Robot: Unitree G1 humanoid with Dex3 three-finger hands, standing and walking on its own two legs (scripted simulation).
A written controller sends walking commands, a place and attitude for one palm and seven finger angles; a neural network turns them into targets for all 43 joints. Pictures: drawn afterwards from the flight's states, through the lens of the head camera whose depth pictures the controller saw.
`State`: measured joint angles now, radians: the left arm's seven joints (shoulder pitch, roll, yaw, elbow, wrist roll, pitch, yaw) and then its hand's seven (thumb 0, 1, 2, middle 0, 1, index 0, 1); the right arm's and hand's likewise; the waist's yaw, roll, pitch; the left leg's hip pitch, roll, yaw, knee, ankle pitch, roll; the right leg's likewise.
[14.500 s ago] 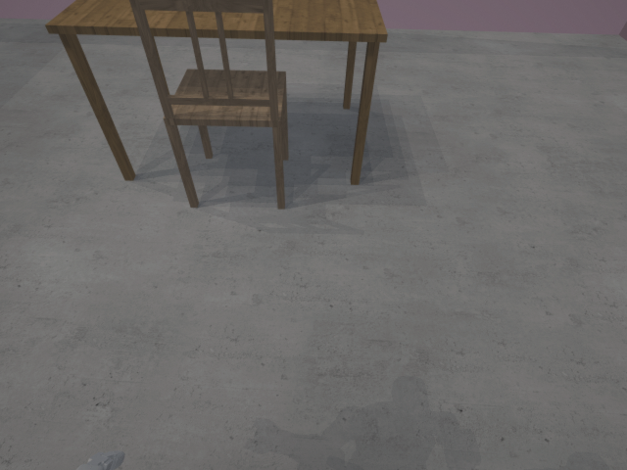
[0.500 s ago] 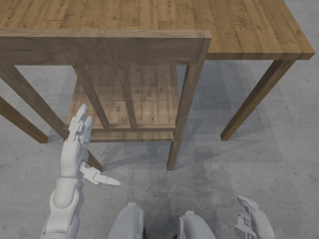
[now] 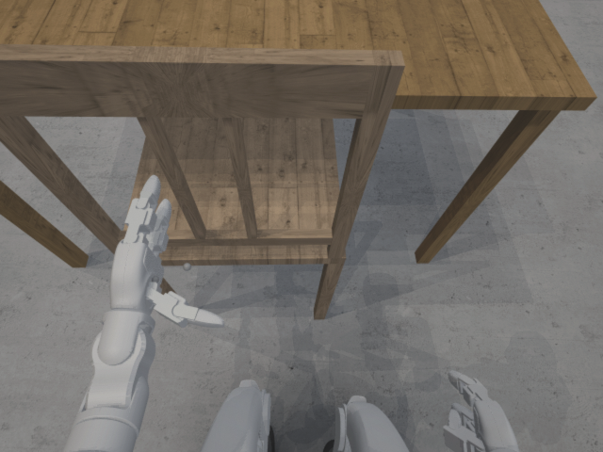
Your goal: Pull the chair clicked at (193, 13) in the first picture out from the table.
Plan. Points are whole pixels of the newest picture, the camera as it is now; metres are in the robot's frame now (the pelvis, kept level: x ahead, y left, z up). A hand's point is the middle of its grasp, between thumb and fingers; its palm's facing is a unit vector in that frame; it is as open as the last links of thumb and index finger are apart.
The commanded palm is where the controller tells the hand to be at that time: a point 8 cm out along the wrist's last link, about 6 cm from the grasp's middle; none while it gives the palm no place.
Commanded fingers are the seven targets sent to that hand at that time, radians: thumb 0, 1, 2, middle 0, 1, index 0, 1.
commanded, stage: push the fingers through the gap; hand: left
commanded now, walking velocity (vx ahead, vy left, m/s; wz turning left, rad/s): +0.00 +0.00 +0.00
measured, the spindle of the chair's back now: (180, 187) +0.45 +0.19 +0.03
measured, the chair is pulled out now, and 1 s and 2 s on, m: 0.00 0.00 0.00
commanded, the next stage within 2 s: hook a spindle and tug to test in 1.26 s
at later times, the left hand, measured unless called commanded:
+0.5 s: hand (190, 233) +0.38 +0.17 +0.02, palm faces +0.05 -1.00 -0.02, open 16.9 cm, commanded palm +0.36 +0.21 +0.02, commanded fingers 0.00 -0.50 0.30 -0.06 -0.08 -0.06 -0.08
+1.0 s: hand (200, 209) +0.42 +0.16 +0.02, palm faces +0.06 -1.00 -0.03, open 16.9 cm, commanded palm +0.39 +0.21 +0.02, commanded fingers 0.00 -0.50 0.30 -0.06 -0.08 -0.06 -0.08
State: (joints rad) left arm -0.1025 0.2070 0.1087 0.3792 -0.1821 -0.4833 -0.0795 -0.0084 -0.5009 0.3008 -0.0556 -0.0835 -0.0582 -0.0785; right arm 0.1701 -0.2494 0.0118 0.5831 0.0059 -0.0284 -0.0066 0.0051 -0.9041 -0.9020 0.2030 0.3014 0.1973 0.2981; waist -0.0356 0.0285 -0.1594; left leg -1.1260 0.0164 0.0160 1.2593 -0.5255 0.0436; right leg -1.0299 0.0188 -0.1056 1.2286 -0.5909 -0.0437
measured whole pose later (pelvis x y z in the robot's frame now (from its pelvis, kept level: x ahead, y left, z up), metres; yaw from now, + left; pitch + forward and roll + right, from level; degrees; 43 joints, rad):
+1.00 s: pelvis +0.00 +0.01 +0.00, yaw -1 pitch +24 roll -3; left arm -0.47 0.24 0.20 0.75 -0.12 -0.53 -0.02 -0.01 -0.50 0.30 -0.06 -0.08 -0.06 -0.08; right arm 0.24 -0.25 0.00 0.63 -0.01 0.05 0.03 0.00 -0.90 -0.90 0.20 0.30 0.20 0.30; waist -0.09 0.03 -0.16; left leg -1.16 0.02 0.04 1.25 -0.51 0.06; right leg -1.07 0.02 -0.08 1.21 -0.57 -0.03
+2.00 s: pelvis +0.00 +0.01 +0.00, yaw -1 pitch +25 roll -3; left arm -0.47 0.24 0.21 0.76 -0.13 -0.54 -0.03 0.00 -0.01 0.51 -0.45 -1.30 -0.44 -1.29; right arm 0.24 -0.25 0.00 0.63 -0.01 0.05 0.03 0.00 -0.91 -0.90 0.20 0.30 0.20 0.30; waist -0.09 0.03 -0.16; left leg -1.16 0.02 0.04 1.24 -0.52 0.06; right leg -1.07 0.03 -0.08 1.21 -0.57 -0.03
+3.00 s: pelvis +0.02 +0.01 +0.01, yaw -1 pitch +23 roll -3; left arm -0.21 0.18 0.10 0.46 -0.12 -0.48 0.03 0.02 0.78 0.82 -0.45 -1.44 -0.42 -1.45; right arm 0.18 -0.24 -0.01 0.57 0.01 0.07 0.03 0.00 -0.91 -0.90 0.20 0.30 0.20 0.30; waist -0.05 0.03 -0.14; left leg -1.08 0.01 0.04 1.22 -0.54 0.06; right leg -0.99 0.02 -0.08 1.19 -0.60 -0.03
